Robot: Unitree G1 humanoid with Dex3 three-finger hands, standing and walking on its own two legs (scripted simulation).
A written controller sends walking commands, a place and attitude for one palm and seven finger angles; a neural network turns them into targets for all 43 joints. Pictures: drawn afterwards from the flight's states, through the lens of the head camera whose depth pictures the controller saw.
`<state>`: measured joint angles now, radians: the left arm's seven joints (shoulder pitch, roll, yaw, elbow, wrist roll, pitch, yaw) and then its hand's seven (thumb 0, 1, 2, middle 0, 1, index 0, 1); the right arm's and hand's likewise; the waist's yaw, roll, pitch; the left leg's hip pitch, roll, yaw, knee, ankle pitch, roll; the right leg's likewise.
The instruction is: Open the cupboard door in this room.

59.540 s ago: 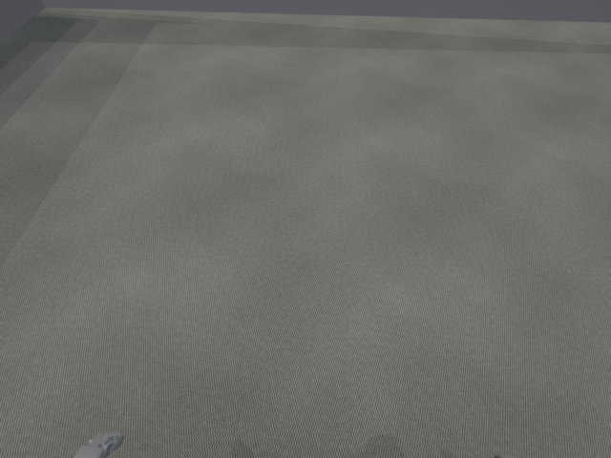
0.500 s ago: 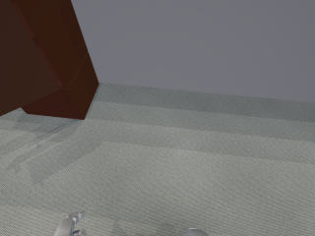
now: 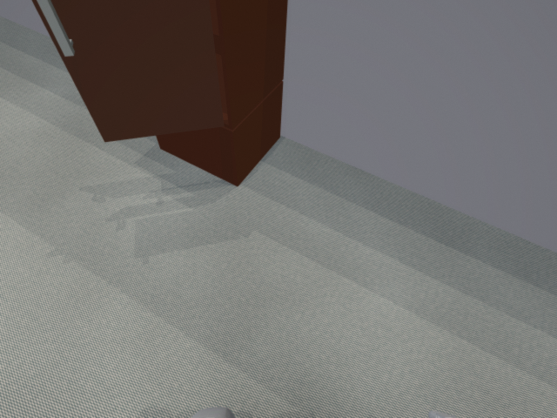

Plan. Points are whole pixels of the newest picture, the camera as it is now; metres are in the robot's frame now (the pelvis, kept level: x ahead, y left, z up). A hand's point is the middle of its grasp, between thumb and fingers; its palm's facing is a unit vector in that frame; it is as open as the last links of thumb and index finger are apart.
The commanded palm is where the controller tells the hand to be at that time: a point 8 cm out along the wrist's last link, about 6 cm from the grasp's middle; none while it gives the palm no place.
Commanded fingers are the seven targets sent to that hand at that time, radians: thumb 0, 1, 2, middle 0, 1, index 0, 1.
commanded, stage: turn to face it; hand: left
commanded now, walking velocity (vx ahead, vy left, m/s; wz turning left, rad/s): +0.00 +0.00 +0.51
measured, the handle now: (57, 21) +0.94 +0.62 +0.03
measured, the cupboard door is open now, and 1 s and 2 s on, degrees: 44 44 44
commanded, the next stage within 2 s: take the last steps up to it in 0.60 s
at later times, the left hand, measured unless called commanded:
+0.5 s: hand out of the picture +0.08 +0.21 -0.15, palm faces +0.16 -0.96 -0.23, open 7.4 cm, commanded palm none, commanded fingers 0.00 0.90 0.90 -0.20 -0.30 -0.20 -0.30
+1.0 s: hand out of the picture -0.08 +0.16 -0.15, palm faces +0.44 -0.87 -0.21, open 7.4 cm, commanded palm none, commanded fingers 0.00 0.90 0.90 -0.20 -0.30 -0.20 -0.30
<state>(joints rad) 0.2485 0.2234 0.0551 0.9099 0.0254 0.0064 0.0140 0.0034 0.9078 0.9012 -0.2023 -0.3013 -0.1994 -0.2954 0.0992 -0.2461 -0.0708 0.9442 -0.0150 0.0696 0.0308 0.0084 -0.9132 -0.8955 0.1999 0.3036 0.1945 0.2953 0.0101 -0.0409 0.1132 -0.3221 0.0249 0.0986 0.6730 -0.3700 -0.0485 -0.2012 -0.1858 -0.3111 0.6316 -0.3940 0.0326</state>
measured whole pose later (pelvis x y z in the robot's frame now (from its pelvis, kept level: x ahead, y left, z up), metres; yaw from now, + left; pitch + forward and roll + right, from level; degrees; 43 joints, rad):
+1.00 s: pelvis +0.01 +0.00 +0.02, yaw +21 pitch +0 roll +2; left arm 0.36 0.16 0.05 1.05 0.03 -0.04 0.01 0.00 0.91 0.90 -0.20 -0.30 -0.20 -0.30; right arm 0.15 -0.23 -0.07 1.04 -0.03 0.06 0.03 0.01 -0.91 -0.90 0.20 0.30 0.19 0.30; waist 0.05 -0.02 0.06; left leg -0.42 0.06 0.04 0.87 -0.36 -0.05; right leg -0.09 -0.12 -0.21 0.41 -0.31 0.02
